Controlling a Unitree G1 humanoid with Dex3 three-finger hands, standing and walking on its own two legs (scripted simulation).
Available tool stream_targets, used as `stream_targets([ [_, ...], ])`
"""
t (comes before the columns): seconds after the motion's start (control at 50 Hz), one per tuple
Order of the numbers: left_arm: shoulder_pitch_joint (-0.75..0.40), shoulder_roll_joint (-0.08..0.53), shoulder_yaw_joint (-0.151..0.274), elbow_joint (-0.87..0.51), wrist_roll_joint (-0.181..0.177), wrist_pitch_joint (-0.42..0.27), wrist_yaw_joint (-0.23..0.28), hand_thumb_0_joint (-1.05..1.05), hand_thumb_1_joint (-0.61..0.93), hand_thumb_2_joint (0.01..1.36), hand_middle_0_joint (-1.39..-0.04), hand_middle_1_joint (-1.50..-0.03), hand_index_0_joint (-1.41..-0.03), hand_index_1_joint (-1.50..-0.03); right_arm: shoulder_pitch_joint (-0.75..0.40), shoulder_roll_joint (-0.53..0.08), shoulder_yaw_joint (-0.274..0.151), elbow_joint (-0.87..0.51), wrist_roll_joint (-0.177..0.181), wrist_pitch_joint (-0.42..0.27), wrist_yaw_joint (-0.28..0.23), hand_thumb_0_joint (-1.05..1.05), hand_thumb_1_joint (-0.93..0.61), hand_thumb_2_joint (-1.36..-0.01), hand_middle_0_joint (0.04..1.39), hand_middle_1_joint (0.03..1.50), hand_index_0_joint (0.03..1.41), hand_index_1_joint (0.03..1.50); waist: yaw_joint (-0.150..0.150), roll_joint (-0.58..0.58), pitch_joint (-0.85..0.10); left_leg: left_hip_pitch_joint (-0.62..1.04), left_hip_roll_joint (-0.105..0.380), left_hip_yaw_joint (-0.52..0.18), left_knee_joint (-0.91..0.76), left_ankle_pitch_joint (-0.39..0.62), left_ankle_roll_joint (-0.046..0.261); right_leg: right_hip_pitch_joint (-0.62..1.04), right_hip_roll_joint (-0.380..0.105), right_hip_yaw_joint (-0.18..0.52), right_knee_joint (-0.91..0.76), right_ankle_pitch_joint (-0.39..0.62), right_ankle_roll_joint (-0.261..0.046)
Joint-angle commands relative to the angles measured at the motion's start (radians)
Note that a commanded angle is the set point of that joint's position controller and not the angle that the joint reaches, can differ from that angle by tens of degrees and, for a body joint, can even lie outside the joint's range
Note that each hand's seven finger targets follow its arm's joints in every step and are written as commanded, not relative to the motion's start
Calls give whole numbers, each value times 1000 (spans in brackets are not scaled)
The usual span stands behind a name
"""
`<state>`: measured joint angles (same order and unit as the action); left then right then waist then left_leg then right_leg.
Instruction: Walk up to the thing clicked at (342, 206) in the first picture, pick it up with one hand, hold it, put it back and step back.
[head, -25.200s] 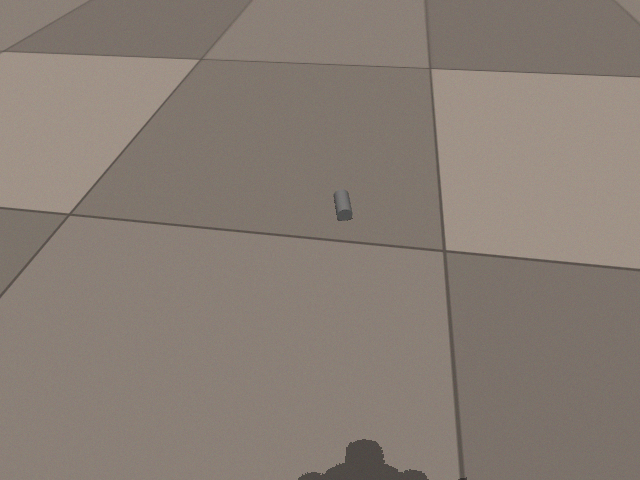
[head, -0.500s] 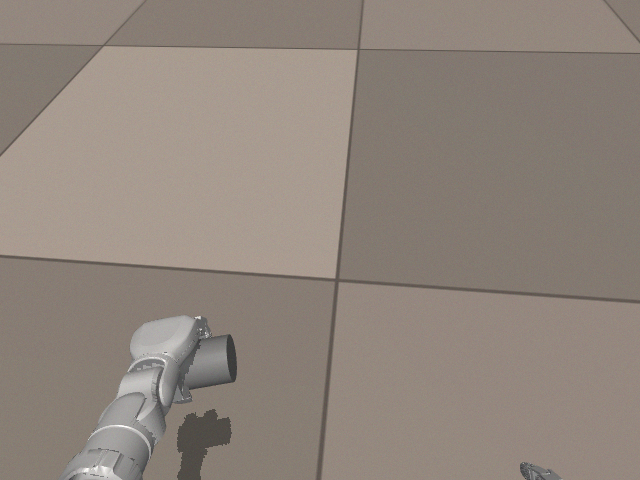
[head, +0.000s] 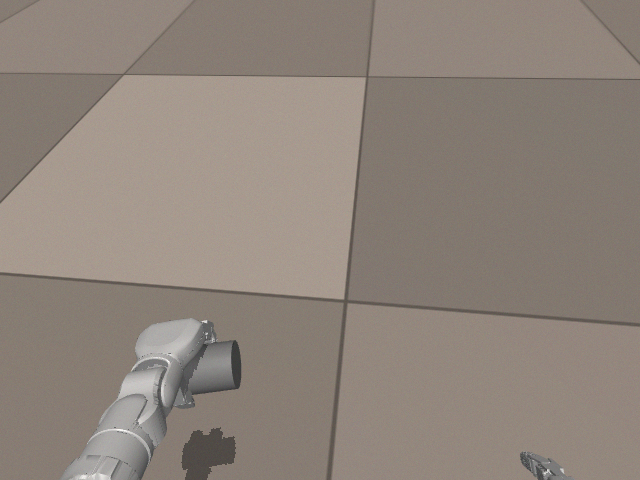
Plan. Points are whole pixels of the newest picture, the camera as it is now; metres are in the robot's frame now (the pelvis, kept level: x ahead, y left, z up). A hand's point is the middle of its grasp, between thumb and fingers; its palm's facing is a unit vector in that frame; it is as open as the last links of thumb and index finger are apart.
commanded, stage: hold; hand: left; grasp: from above
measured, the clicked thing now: (190, 369) +0.31 +0.22 -0.08
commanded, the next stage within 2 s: crouch in 1.36 s
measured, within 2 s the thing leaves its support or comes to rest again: neither
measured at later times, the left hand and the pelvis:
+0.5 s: hand (178, 383) +0.28 +0.22 -0.04, palm faces -0.46 -0.06 -0.89, open 9.8 cm; pelvis -0.01 +0.00 +0.01, yaw +0 degrees
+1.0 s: hand (179, 387) +0.27 +0.21 -0.04, palm faces -0.47 -0.06 -0.88, open 9.9 cm; pelvis -0.02 -0.01 +0.01, yaw +0 degrees
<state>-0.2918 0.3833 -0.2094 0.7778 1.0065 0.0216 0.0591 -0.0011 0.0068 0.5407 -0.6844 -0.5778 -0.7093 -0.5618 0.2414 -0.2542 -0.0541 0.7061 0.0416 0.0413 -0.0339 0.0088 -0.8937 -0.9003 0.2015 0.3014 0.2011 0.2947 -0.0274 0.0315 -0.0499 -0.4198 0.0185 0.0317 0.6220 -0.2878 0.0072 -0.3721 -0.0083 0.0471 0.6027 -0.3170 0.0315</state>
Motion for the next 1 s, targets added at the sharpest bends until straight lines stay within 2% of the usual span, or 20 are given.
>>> stream_targets([
  [0.0, -354, 221, 96, -212, 2, -8, 33, 0, 628, 841, -1002, -688, -1001, -690, -28, -155, -44, -127, 4, -31, -9, 0, -893, -898, 200, 300, 199, 300, 4, 8, -270, 222, -22, -4, -82, 288, -1, 63, 51, -35, -92, 273, -37],
  [0.02, -349, 211, 86, -211, 3, -9, 29, 0, 623, 848, -1002, -688, -1000, -692, -29, -152, -42, -127, 4, -30, -9, 0, -893, -898, 200, 300, 199, 300, 0, -3, -261, 221, -22, -5, -84, 290, 2, 62, 50, -35, -96, 278, -35],
  [0.04, -373, 240, 108, -248, 4, -12, 29, 0, 633, 865, -1010, -701, -1007, -705, -39, -152, -42, -132, 5, -29, -10, 0, -895, -898, 200, 300, 199, 300, 16, 9, -283, 233, -26, 0, -86, 290, 2, 79, 47, -32, -101, 281, -34],
  [0.08, -352, 207, 84, -232, 0, -12, 21, 0, 611, 850, -989, -700, -989, -701, -38, -149, -39, -128, 4, -28, -10, 0, -894, -898, 200, 300, 199, 300, 1, 12, -263, 239, -22, -2, -97, 281, 0, 69, 49, -36, -107, 268, -36],
  [0.14, -348, 227, 103, -224, 2, -15, 23, 0, 602, 858, -987, -705, -985, -708, -49, -152, -38, -132, 5, -25, -12, 0, -895, -899, 200, 300, 199, 300, 10, 12, -237, 241, -19, -9, -117, 250, -3, 64, 51, -39, -122, 233, -38],
  [0.22, -355, 211, 85, -253, -4, -19, 14, 0, 621, 847, -992, -716, -995, -714, -73, -147, -33, -145, 6, -26, -13, 0, -895, -899, 199, 300, 199, 300, 8, 4, -224, 246, -23, -7, -132, 202, 1, 63, 45, -36, -146, 193, -37],
  [0.26, -335, 235, 106, -260, -7, -20, 13, 0, 627, 847, -1001, -706, -1003, -706, -79, -151, -33, -147, 7, -26, -13, 0, -896, -899, 199, 300, 199, 300, 16, 12, -228, 253, -24, -5, -140, 192, 0, 71, 44, -35, -150, 181, -37],
  [0.3, -342, 213, 89, -268, -3, -18, 11, 0, 615, 856, -999, -698, -997, -702, -86, -145, -31, -147, 6, -26, -15, 0, -896, -899, 199, 300, 199, 300, 10, 2, -240, 270, -22, -6, -138, 213, 0, 76, 45, -36, -151, 197, -36],
  [0.52, -328, 226, 99, -318, -7, -21, -12, 0, 614, 858, -982, -729, -986, -725, -113, -144, -27, -156, 12, -25, -19, 0, -895, -899, 199, 300, 199, 299, 23, 6, -236, 286, -26, -1, -158, 224, 2, 102, 41, -33, -169, 208, -36],
  [0.56, -320, 212, 86, -309, -5, -18, -17, 0, 593, 848, -968, -724, -972, -721, -117, -141, -23, -157, 13, -25, -20, 0, -894, -899, 199, 300, 199, 300, 18, 0, -206, 281, -26, 0, -166, 211, 3, 96, 40, -33, -177, 197, -36],
  [0.66, -336, 236, 100, -340, -11, -21, -28, 0, 608, 833, -958, -745, -971, -733, -135, -139, -19, -164, 13, -25, -22, 0, -892, -898, 199, 300, 199, 300, 25, 7, -201, 282, -24, -4, -180, 178, 2, 98, 41, -33, -187, 161, -36],
  [0.68, -304, 234, 105, -320, -10, -19, -30, 0, 589, 837, -955, -735, -963, -728, -138, -138, -18, -165, 15, -24, -23, 0, -894, -899, 199, 300, 199, 300, 32, 0, -191, 280, -26, -3, -183, 179, 2, 106, 39, -34, -191, 159, -37],
  [0.72, -316, 218, 93, -348, -10, -17, -34, 0, 592, 836, -960, -731, -969, -724, -146, -135, -18, -168, 15, -22, -23, 0, -896, -899, 199, 300, 199, 300, 25, -3, -204, 294, -28, 0, -181, 188, 4, 109, 38, -30, -191, 170, -35],
  [0.76, -323, 239, 112, -350, -12, -17, -32, 0, 575, 834, -945, -731, -954, -723, -143, -137, -18, -162, 15, -21, -24, 0, -897, -900, 199, 300, 199, 300, 31, -1, -214, 298, -26, -1, -181, 209, 5, 119, 39, -33, -187, 190, -34],
  [0.78, -299, 220, 97, -304, -10, -12, -31, 0, 581, 851, -955, -740, -961, -734, -139, -138, -15, -160, 14, -20, -24, 0, -898, -900, 199, 300, 199, 300, 20, -23, -191, 290, -27, -2, -179, 214, 5, 109, 39, -33, -189, 195, -33],
  [0.8, -317, 205, 80, -344, -9, -16, -33, 0, 577, 855, -955, -726, -958, -724, -143, -135, -17, -165, 14, -21, -24, 0, -896, -899, 199, 300, 199, 300, 21, -12, -199, 298, -27, -1, -181, 209, 4, 108, 39, -33, -190, 191, -34],
  [0.84, -294, 230, 108, -310, -9, -16, -32, 0, 579, 850, -949, -742, -956, -736, -137, -137, -18, -156, 15, -19, -25, 0, -894, -899, 199, 300, 199, 300, 27, -11, -195, 296, -25, -2, -184, 209, 4, 109, 40, -33, -191, 189, -35],
  [0.88, -309, 214, 90, -349, -12, -23, -35, 0, 572, 857, -952, -734, -956, -731, -144, -134, -17, -162, 14, -20, -23, 0, -898, -900, 199, 300, 199, 300, 28, -1, -209, 302, -25, -5, -185, 207, 2, 117, 39, -35, -189, 186, -36],
  [0.92, -308, 245, 116, -337, -3, -23, -32, 0, 579, 854, -965, -728, -966, -728, -147, -135, -17, -161, 15, -17, -26, 0, -899, -901, 199, 300, 199, 300, 33, 5, -212, 308, -30, 0, -182, 222, 4, 120, 36, -31, -193, 199, -35],
  [0.98, -343, 227, 101, -337, -4, -27, -25, 0, 571, 834, -943, -742, -953, -734, -136, -131, -16, -151, 13, -18, -27, 0, -898, -900, 199, 300, 199, 300, 19, -8, -218, 307, -30, 3, -179, 227, 8, 120, 36, -30, -192, 214, -32],
])
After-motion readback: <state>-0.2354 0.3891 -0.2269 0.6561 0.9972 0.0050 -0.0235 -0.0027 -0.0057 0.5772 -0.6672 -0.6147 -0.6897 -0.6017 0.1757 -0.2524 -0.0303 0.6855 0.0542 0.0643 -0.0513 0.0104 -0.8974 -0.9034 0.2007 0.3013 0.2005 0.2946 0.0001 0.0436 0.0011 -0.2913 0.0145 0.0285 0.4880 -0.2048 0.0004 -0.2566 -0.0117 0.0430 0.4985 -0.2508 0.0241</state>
